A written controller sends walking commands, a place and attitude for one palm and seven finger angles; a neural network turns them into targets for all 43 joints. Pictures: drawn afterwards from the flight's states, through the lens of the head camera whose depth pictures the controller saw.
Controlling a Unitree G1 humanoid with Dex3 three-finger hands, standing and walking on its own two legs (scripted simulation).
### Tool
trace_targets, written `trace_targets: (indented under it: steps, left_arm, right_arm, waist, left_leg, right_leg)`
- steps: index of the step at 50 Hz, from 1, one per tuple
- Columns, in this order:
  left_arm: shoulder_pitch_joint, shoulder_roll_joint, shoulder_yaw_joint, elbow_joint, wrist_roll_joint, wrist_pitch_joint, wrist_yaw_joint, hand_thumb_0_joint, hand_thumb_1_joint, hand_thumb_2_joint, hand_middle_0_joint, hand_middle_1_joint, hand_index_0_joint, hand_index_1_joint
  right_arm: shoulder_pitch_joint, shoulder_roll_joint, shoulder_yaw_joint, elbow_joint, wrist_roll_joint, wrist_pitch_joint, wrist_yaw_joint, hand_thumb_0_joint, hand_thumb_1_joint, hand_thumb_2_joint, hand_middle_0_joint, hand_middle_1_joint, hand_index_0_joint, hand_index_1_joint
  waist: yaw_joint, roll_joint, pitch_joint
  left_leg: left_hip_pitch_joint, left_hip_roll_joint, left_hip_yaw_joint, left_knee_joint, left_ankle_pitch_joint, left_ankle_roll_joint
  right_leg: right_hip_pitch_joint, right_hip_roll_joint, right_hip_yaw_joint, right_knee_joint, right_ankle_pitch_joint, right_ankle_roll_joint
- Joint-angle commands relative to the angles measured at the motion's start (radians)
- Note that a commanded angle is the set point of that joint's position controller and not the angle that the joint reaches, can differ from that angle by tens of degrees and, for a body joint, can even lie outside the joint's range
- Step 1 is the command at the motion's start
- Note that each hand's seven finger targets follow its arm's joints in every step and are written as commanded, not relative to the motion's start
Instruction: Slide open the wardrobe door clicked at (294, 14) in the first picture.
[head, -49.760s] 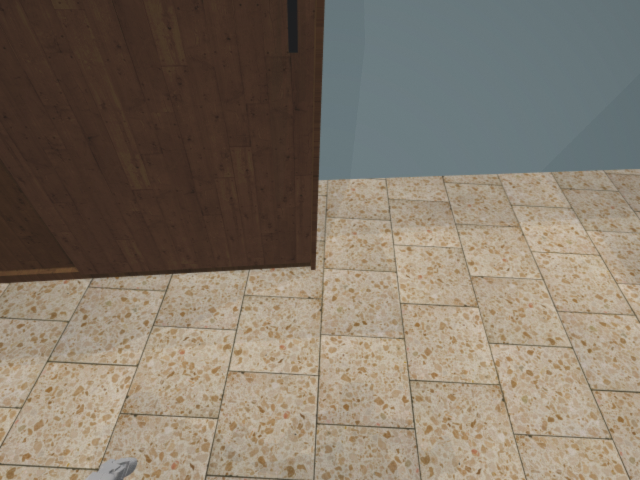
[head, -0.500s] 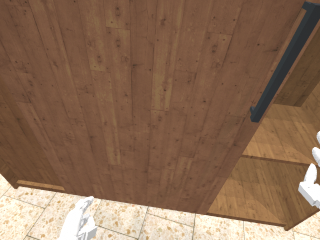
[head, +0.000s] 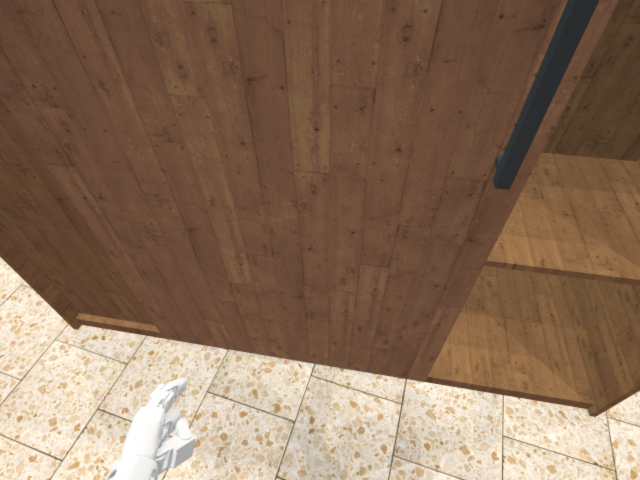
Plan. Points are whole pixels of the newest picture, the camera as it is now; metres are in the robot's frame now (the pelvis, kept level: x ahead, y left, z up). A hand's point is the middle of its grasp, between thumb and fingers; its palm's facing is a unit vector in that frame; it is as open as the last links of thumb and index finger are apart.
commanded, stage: step back with the hand held close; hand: right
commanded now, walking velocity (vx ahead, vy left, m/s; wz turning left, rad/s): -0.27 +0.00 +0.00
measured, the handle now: (543, 74) +0.51 -0.24 +0.26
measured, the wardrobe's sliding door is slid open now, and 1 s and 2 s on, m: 0.50 0.50 0.50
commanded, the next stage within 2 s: stop stepping back and stand still in 0.70 s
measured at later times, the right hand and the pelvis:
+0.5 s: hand out of the picture +0.13 -0.31 +0.18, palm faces +0.49 +0.78 -0.39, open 7.4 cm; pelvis -0.06 -0.03 +0.00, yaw -3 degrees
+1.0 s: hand out of the picture +0.03 -0.30 +0.17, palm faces +0.26 +0.83 -0.50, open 7.4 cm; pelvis -0.17 -0.06 +0.00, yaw +4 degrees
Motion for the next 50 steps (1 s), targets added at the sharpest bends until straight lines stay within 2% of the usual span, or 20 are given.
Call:
trace_targets:
  steps: [1, 5, 11, 14, 17, 20, 25, 28, 30, 31, 33, 35, 36, 37, 38, 40, 46, 48, 49, 50]
  left_arm:
    - [-0.104, 0.155, 0.065, -0.159, -0.002, -0.076, 0.006, 0.000, 0.900, 0.900, -0.200, -0.300, -0.200, -0.300]
    - [-0.091, 0.146, 0.070, -0.154, 0.003, -0.099, -0.006, 0.000, 0.900, 0.900, -0.200, -0.300, -0.200, -0.300]
    - [-0.048, 0.124, 0.066, -0.072, 0.014, -0.122, -0.006, 0.000, 0.900, 0.900, -0.200, -0.300, -0.200, -0.300]
    - [-0.073, 0.144, 0.060, -0.079, 0.013, -0.138, 0.012, 0.000, 0.900, 0.900, -0.200, -0.300, -0.200, -0.300]
    - [-0.105, 0.157, 0.073, -0.090, 0.021, -0.162, 0.017, 0.000, 0.900, 0.900, -0.200, -0.300, -0.200, -0.300]
    - [-0.090, 0.126, 0.087, -0.083, 0.025, -0.160, -0.017, 0.000, 0.900, 0.900, -0.200, -0.300, -0.200, -0.300]
    - [-0.068, 0.100, 0.076, -0.066, 0.023, -0.167, -0.051, 0.000, 0.900, 0.900, -0.200, -0.300, -0.200, -0.300]
    - [-0.029, 0.095, 0.067, -0.021, 0.028, -0.136, -0.049, 0.000, 0.900, 0.900, -0.200, -0.300, -0.200, -0.300]
    - [-0.060, 0.077, 0.056, -0.012, 0.023, -0.126, -0.031, 0.000, 0.900, 0.900, -0.200, -0.300, -0.200, -0.300]
    - [-0.096, 0.073, 0.043, -0.032, 0.032, -0.139, -0.021, 0.000, 0.900, 0.900, -0.200, -0.300, -0.200, -0.300]
    - [-0.082, 0.103, 0.067, -0.006, 0.014, -0.162, -0.005, 0.000, 0.900, 0.900, -0.200, -0.300, -0.200, -0.300]
    - [-0.115, 0.135, 0.051, -0.045, 0.007, -0.138, 0.014, 0.000, 0.900, 0.900, -0.200, -0.300, -0.200, -0.300]
    - [-0.121, 0.139, 0.050, -0.054, 0.012, -0.140, 0.003, 0.000, 0.900, 0.900, -0.200, -0.300, -0.200, -0.300]
    - [-0.124, 0.119, 0.048, -0.053, 0.011, -0.163, -0.014, 0.000, 0.900, 0.900, -0.200, -0.300, -0.200, -0.300]
    - [-0.104, 0.124, 0.053, -0.047, 0.026, -0.173, -0.025, 0.000, 0.900, 0.900, -0.200, -0.300, -0.200, -0.300]
    - [-0.105, 0.129, 0.073, -0.071, 0.032, -0.165, -0.035, 0.000, 0.900, 0.900, -0.200, -0.300, -0.200, -0.300]
    - [-0.071, 0.110, 0.075, -0.110, 0.026, -0.144, -0.050, 0.000, 0.900, 0.900, -0.200, -0.300, -0.200, -0.300]
    - [-0.034, 0.099, 0.070, -0.086, 0.022, -0.138, -0.036, 0.000, 0.900, 0.900, -0.200, -0.300, -0.200, -0.300]
    - [-0.017, 0.102, 0.081, -0.063, 0.018, -0.125, -0.027, 0.000, 0.900, 0.900, -0.200, -0.300, -0.200, -0.300]
    - [-0.019, 0.115, 0.095, -0.042, 0.014, -0.115, -0.021, 0.000, 0.900, 0.900, -0.200, -0.300, -0.200, -0.300]
  right_arm:
    - [-0.026, -0.139, -0.127, -0.173, -0.019, -0.081, -0.012, 0.000, -0.900, -0.900, 0.200, 0.300, 0.200, 0.300]
    - [-0.013, -0.152, -0.134, -0.228, -0.019, -0.106, -0.008, 0.000, -0.900, -0.900, 0.200, 0.300, 0.200, 0.300]
    - [-0.135, -0.151, -0.076, -0.264, -0.016, -0.126, -0.041, 0.000, -0.900, -0.900, 0.200, 0.300, 0.200, 0.300]
    - [-0.193, -0.167, -0.085, -0.261, -0.014, -0.127, -0.044, 0.000, -0.900, -0.900, 0.200, 0.300, 0.200, 0.300]
    - [-0.199, -0.179, -0.138, -0.214, -0.044, -0.149, -0.031, 0.000, -0.900, -0.900, 0.200, 0.300, 0.200, 0.300]
    - [-0.121, -0.153, -0.134, -0.199, -0.022, -0.142, -0.015, 0.000, -0.900, -0.900, 0.200, 0.300, 0.200, 0.300]
    - [-0.016, -0.136, -0.084, -0.305, 0.023, -0.138, -0.007, 0.000, -0.900, -0.900, 0.200, 0.300, 0.200, 0.300]
    - [-0.075, -0.169, -0.091, -0.283, 0.019, -0.150, -0.006, 0.000, -0.900, -0.900, 0.200, 0.300, 0.200, 0.300]
    - [-0.144, -0.230, -0.121, -0.262, 0.014, -0.156, -0.014, 0.000, -0.900, -0.900, 0.200, 0.300, 0.200, 0.300]
    - [-0.173, -0.258, -0.144, -0.243, 0.010, -0.155, -0.018, 0.000, -0.900, -0.900, 0.200, 0.300, 0.200, 0.300]
    - [-0.221, -0.200, -0.082, -0.204, 0.003, -0.144, -0.001, 0.000, -0.900, -0.900, 0.200, 0.300, 0.200, 0.300]
    - [-0.207, -0.204, -0.092, -0.201, 0.005, -0.091, 0.010, 0.000, -0.900, -0.900, 0.200, 0.300, 0.200, 0.300]
    - [-0.228, -0.215, -0.096, -0.233, 0.013, -0.087, 0.014, 0.000, -0.900, -0.900, 0.200, 0.300, 0.200, 0.300]
    - [-0.231, -0.219, -0.094, -0.216, 0.012, -0.102, 0.017, 0.000, -0.900, -0.900, 0.200, 0.300, 0.200, 0.300]
    - [-0.146, -0.206, -0.113, -0.190, 0.021, -0.107, 0.016, 0.000, -0.900, -0.900, 0.200, 0.300, 0.200, 0.300]
    - [-0.059, -0.198, -0.137, -0.270, 0.026, -0.096, 0.011, 0.000, -0.900, -0.900, 0.200, 0.300, 0.200, 0.300]
    - [0.148, -0.186, -0.164, -0.366, 0.020, -0.065, -0.011, 0.000, -0.900, -0.900, 0.200, 0.300, 0.200, 0.300]
    - [0.153, -0.213, -0.169, -0.355, 0.014, -0.047, -0.022, 0.000, -0.900, -0.900, 0.200, 0.300, 0.200, 0.300]
    - [0.142, -0.231, -0.175, -0.326, 0.010, -0.038, -0.027, 0.000, -0.900, -0.900, 0.200, 0.300, 0.200, 0.300]
    - [0.079, -0.212, -0.162, -0.328, 0.018, -0.028, -0.026, 0.000, -0.900, -0.900, 0.200, 0.300, 0.200, 0.300]
  waist:
    - [-0.018, -0.149, -0.101]
    - [-0.011, -0.066, -0.112]
    - [0.030, 0.100, -0.108]
    - [0.026, -0.122, -0.073]
    - [-0.003, -0.343, -0.105]
    - [-0.020, -0.141, -0.141]
    - [-0.016, -0.227, -0.269]
    - [0.002, -0.066, -0.261]
    - [0.016, 0.119, -0.188]
    - [-0.001, 0.111, -0.150]
    - [0.037, 0.216, -0.130]
    - [0.019, -0.100, -0.125]
    - [0.003, -0.256, -0.178]
    - [-0.011, -0.290, -0.194]
    - [-0.022, -0.263, -0.245]
    - [-0.030, -0.171, -0.219]
    - [-0.022, -0.310, -0.215]
    - [-0.011, -0.117, -0.220]
    - [0.003, 0.122, -0.199]
    - [0.012, 0.251, -0.132]
  left_leg:
    - [0.265, -0.039, -0.034, 0.102, -0.049, 0.012]
    - [0.120, -0.008, -0.104, -0.016, -0.164, 0.039]
    - [-0.363, 0.184, -0.247, -0.230, -0.188, 0.120]
    - [-0.238, -0.002, -0.082, -0.031, -0.124, 0.023]
    - [0.176, -0.135, -0.066, 0.521, -0.156, -0.001]
    - [0.081, -0.120, -0.052, 0.520, -0.231, 0.026]
    - [0.018, -0.097, 0.030, 0.035, -0.302, 0.061]
    - [-0.082, 0.055, -0.101, -0.303, -0.065, 0.092]
    - [-0.274, 0.284, -0.251, -0.322, 0.183, 0.144]
    - [-0.272, 0.299, -0.197, -0.269, 0.273, 0.148]
    - [-0.232, 0.199, -0.084, -0.134, 0.324, 0.113]
    - [-0.195, -0.036, 0.015, 0.143, 0.282, -0.014]
    - [-0.173, -0.103, -0.025, 0.318, -0.112, -0.003]
    - [-0.147, -0.105, -0.100, 0.426, -0.388, 0.025]
    - [-0.099, -0.099, -0.123, 0.492, -0.418, 0.031]
    - [0.005, -0.099, -0.073, 0.485, -0.303, 0.049]
    - [0.280, -0.161, 0.120, 0.108, -0.274, 0.075]
    - [0.225, -0.074, 0.061, -0.160, -0.260, 0.101]
    - [0.000, 0.101, -0.088, -0.275, -0.245, 0.140]
    - [-0.264, 0.299, -0.266, -0.341, -0.320, 0.207]
  right_leg:
    - [-0.311, -0.172, 0.238, -0.297, -0.566, -0.044]
    - [-0.217, -0.116, 0.189, -0.179, -0.511, -0.016]
    - [0.229, -0.022, 0.083, 0.219, -0.197, 0.048]
    - [0.108, -0.115, 0.217, -0.124, -0.240, 0.023]
    - [-0.363, -0.342, 0.490, -0.478, -0.779, -0.086]
    - [-0.221, -0.299, 0.348, -0.389, -0.533, -0.071]
    - [0.153, -0.226, 0.192, -0.348, -0.279, 0.076]
    - [0.340, -0.143, 0.038, -0.036, 0.016, 0.123]
    - [0.306, -0.075, 0.026, 0.296, -0.130, 0.098]
    - [0.240, -0.066, 0.011, 0.348, -0.194, 0.100]
    - [0.239, -0.040, 0.040, 0.238, -0.101, 0.089]
    - [0.310, -0.123, 0.139, -0.093, 0.508, 0.044]
    - [0.329, -0.231, 0.272, -0.165, 0.729, -0.007]
    - [0.293, -0.284, 0.309, -0.221, 0.599, 0.001]
    - [0.207, -0.330, 0.383, -0.282, 0.244, 0.024]
    - [0.020, -0.301, 0.307, -0.415, -0.274, 0.031]
    - [-0.146, -0.137, 0.092, -0.451, -0.530, 0.141]
    - [-0.011, -0.041, -0.008, -0.215, -0.409, 0.164]
    - [0.098, 0.019, -0.072, 0.148, -0.318, 0.140]
    - [0.095, 0.030, 0.020, 0.524, -0.292, 0.109]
